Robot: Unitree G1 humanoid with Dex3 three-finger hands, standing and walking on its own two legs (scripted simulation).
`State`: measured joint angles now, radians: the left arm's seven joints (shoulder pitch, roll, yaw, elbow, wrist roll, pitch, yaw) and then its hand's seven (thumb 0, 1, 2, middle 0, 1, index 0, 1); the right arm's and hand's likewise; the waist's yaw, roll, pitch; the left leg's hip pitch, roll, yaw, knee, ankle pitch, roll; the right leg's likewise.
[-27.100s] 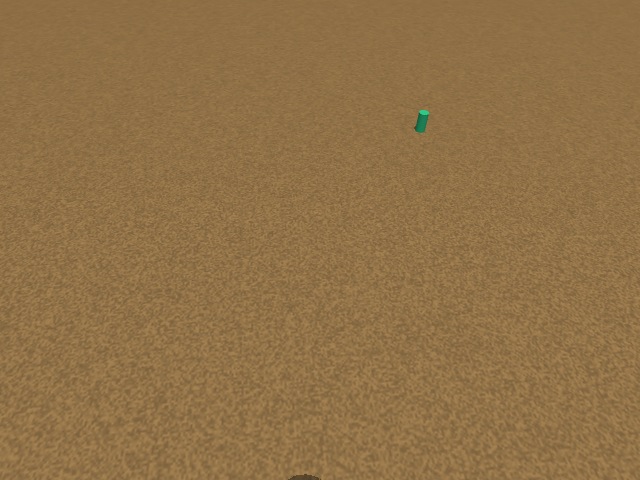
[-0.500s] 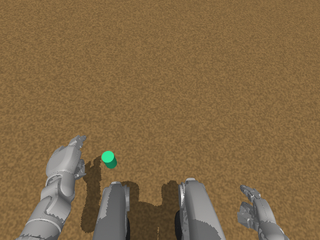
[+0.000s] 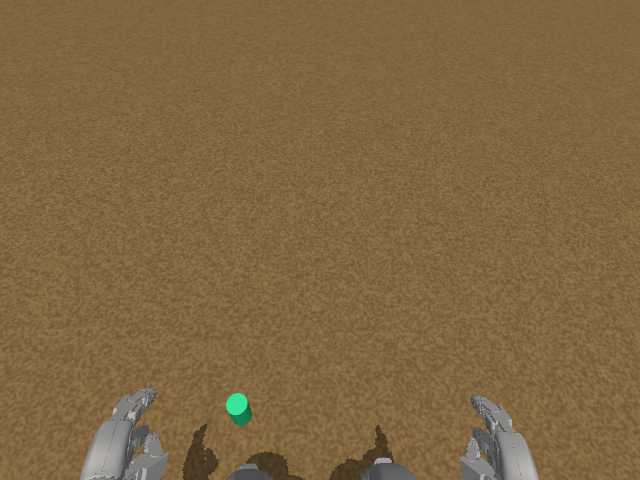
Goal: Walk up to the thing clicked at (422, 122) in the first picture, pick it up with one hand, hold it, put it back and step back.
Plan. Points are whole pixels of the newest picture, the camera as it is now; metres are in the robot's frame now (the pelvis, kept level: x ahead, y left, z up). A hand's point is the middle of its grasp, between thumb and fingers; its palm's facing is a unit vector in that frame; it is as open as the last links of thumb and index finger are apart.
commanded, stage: home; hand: left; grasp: from above
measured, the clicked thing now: (239, 409) +0.39 +0.18 -0.64
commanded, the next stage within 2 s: none
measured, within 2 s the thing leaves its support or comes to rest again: neither
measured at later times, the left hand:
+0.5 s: hand (154, 467) +0.17 +0.18 -0.02, palm faces +0.08 -0.98 -0.20, open 7.4 cm
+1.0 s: hand (153, 465) +0.18 +0.18 -0.02, palm faces +0.06 -0.98 -0.21, open 7.4 cm
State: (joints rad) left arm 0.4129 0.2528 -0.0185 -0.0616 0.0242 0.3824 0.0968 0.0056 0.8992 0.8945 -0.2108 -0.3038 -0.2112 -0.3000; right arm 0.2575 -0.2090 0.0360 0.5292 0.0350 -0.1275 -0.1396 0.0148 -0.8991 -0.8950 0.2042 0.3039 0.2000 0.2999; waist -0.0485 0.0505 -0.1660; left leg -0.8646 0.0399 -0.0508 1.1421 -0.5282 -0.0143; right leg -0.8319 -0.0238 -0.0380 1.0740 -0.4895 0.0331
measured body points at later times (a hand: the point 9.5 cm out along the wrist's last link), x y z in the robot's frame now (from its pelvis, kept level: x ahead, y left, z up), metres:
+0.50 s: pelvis +0.02 +0.00 +0.02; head +0.04 +0.00 +0.47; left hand +0.17 +0.23 -0.01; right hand +0.19 -0.24 -0.04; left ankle +0.02 +0.12 -0.66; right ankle +0.02 -0.15 -0.66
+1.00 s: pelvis +0.02 +0.00 +0.02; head +0.03 +0.00 +0.47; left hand +0.17 +0.23 +0.00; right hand +0.18 -0.25 -0.04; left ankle +0.02 +0.12 -0.66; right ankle +0.02 -0.15 -0.66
